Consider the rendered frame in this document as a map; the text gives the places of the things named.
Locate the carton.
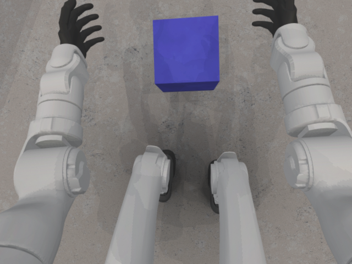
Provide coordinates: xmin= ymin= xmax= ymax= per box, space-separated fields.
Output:
xmin=153 ymin=15 xmax=219 ymax=92

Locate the left robot hand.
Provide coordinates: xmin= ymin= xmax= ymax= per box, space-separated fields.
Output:
xmin=58 ymin=0 xmax=105 ymax=58

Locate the robot right thigh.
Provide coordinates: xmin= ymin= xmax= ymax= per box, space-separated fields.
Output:
xmin=211 ymin=158 xmax=267 ymax=264

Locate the right robot forearm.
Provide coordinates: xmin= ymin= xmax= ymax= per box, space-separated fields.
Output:
xmin=269 ymin=23 xmax=352 ymax=138

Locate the right robot hand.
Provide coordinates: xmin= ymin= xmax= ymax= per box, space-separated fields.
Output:
xmin=252 ymin=0 xmax=298 ymax=37

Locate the left robot upper arm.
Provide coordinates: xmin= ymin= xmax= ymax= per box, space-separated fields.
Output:
xmin=0 ymin=146 xmax=90 ymax=264

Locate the right robot upper arm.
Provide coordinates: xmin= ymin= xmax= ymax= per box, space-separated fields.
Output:
xmin=283 ymin=135 xmax=352 ymax=264

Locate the robot thigh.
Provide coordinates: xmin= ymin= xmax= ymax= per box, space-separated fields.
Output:
xmin=104 ymin=152 xmax=171 ymax=264
xmin=211 ymin=158 xmax=267 ymax=264

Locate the robot left thigh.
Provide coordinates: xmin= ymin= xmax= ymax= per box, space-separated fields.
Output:
xmin=104 ymin=152 xmax=171 ymax=264

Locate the left robot forearm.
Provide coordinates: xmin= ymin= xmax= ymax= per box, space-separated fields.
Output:
xmin=14 ymin=43 xmax=89 ymax=195

